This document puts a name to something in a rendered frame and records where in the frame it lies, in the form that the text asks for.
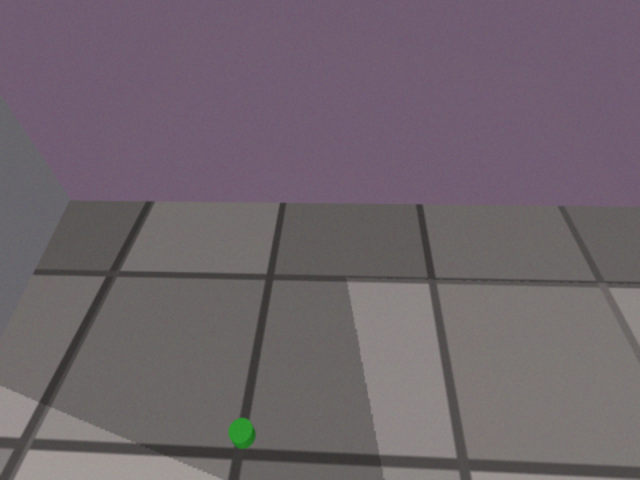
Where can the tin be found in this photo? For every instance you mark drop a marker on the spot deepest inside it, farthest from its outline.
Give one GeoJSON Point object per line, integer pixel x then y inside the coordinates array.
{"type": "Point", "coordinates": [242, 433]}

